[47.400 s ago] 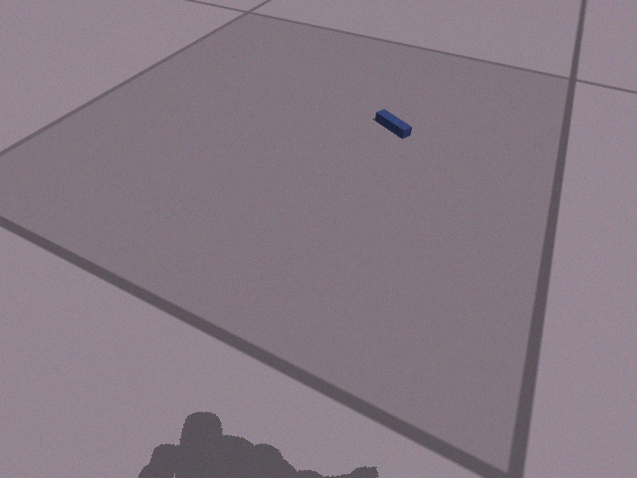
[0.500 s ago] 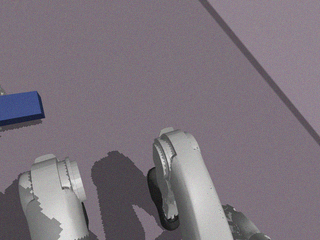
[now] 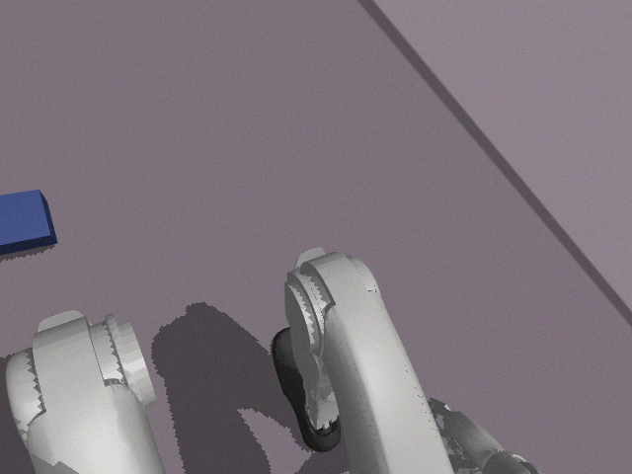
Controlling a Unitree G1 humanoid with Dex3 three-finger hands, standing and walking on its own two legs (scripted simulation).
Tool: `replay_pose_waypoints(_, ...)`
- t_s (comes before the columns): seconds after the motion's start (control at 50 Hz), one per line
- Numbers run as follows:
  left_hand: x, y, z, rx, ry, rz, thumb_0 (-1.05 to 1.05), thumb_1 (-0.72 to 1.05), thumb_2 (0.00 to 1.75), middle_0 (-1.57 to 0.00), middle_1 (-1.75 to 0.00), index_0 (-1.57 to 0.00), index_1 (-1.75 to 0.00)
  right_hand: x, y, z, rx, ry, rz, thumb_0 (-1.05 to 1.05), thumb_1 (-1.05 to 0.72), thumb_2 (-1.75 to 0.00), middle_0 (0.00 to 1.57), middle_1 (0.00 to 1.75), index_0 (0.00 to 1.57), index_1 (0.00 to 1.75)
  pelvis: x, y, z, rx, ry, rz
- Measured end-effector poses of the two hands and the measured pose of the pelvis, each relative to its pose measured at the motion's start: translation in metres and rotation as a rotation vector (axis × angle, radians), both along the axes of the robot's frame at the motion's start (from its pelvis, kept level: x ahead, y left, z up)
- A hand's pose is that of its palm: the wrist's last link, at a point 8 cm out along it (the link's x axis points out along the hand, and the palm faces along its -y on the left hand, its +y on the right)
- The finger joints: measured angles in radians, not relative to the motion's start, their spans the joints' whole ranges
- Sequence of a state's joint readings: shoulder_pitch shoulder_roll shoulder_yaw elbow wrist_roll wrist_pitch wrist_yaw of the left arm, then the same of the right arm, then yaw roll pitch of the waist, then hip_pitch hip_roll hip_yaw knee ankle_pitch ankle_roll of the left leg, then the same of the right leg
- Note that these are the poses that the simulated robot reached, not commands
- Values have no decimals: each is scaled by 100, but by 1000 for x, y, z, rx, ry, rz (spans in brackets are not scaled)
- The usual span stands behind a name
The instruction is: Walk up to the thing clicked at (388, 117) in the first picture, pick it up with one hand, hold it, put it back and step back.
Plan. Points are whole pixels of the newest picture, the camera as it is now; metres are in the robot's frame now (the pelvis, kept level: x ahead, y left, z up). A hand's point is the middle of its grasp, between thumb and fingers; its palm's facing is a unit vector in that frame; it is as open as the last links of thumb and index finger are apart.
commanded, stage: rest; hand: left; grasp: from above
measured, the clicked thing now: out of the picture +0.43 +0.33 -0.25
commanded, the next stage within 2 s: open in 0.50 s
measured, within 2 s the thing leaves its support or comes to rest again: rests again in 0.26 s
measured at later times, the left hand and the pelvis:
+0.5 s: hand out of the picture +0.42 +0.33 -0.24, palm faces -0.44 -0.16 -0.89, open 9.0 cm; pelvis +0.00 +0.01 +0.00, yaw -2 degrees
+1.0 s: hand out of the picture +0.42 +0.33 -0.24, palm faces -0.41 -0.14 -0.90, open 11.2 cm; pelvis -0.01 +0.01 +0.00, yaw -2 degrees
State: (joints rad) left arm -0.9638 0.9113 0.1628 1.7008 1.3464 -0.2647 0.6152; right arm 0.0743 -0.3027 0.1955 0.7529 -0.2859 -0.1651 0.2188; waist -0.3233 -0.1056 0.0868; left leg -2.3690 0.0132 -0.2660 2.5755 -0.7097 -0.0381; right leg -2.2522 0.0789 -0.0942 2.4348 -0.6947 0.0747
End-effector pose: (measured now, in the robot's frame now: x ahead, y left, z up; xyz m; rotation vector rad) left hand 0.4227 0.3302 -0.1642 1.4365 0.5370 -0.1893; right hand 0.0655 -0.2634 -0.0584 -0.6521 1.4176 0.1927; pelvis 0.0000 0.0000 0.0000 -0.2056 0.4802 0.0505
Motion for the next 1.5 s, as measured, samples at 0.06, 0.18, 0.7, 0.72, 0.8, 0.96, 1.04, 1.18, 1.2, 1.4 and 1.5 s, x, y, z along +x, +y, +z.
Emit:
replay_pose_waypoints(0.06, 2, 1, -2, -2, -9, 8, 0, 11, 42, -74, -52, -80, -50, 0, 2, 2, 3, -5, 10, 0, -91, -90, 21, 30, 20, 30, -1, 1, -1, -7, -5, -4)
replay_pose_waypoints(0.18, 3, -1, -7, -2, -6, -1, 0, 12, 39, -75, -51, -81, -48, -1, 9, 4, 19, 0, 26, 0, -91, -90, 21, 30, 20, 30, -1, 4, 0, -19, -9, -7)
replay_pose_waypoints(0.7, 2, 8, -14, -6, 3, 20, 0, 12, 38, -77, -49, -82, -46, -8, 15, 10, 40, 24, 83, 0, -91, -90, 20, 30, 20, 30, -3, 5, 0, -36, -39, -16)
replay_pose_waypoints(0.72, 2, 8, -14, -5, 4, 16, -1, 12, 38, -76, -50, -81, -47, -8, 15, 10, 41, 23, 83, 0, -91, -90, 21, 30, 20, 30, -3, 6, 0, -37, -39, -17)
replay_pose_waypoints(0.8, 0, 6, -15, -1, 10, 0, -1, 13, 43, -70, -53, -74, -50, -7, 16, 11, 46, 19, 93, 0, -91, -90, 21, 30, 20, 30, -4, 6, 0, -39, -43, -17)
replay_pose_waypoints(0.96, 3, 2, -14, -6, -23, 1, 0, -2, 59, -52, -62, -54, -61, -5, 17, 13, 50, 6, 108, 0, -91, -90, 21, 30, 20, 30, -5, 6, 0, -41, -49, -20)
replay_pose_waypoints(1.04, 6, 2, -14, 2, -27, 5, 0, -11, 66, -44, -67, -45, -66, -3, 16, 15, 46, -2, 109, 0, -90, -90, 21, 30, 20, 30, -5, 7, 0, -43, -48, -22)
replay_pose_waypoints(1.18, 6, 7, -15, 6, -8, 38, 0, -25, 78, -33, -76, -33, -77, -5, 15, 16, 45, -3, 103, 0, -90, -90, 21, 30, 20, 30, -5, 7, 0, -45, -45, -21)
replay_pose_waypoints(1.2, 6, 8, -15, 4, -5, 43, 0, -26, 79, -31, -78, -31, -78, -6, 15, 16, 46, 0, 102, 0, -90, -90, 21, 30, 20, 30, -5, 7, 0, -45, -44, -21)
replay_pose_waypoints(1.4, 3, 11, -16, -5, 15, 22, 0, -40, 90, -18, -91, -18, -91, -9, 19, 14, 58, 29, 101, 0, -90, -90, 21, 30, 20, 30, -4, 6, 2, -43, -42, -17)
replay_pose_waypoints(1.5, 4, 6, -15, -13, 1, 4, 0, -45, 94, -14, -96, -14, -96, -6, 20, 12, 64, 22, 106, 0, -90, -90, 21, 30, 20, 30, -5, 5, 2, -42, -47, -19)
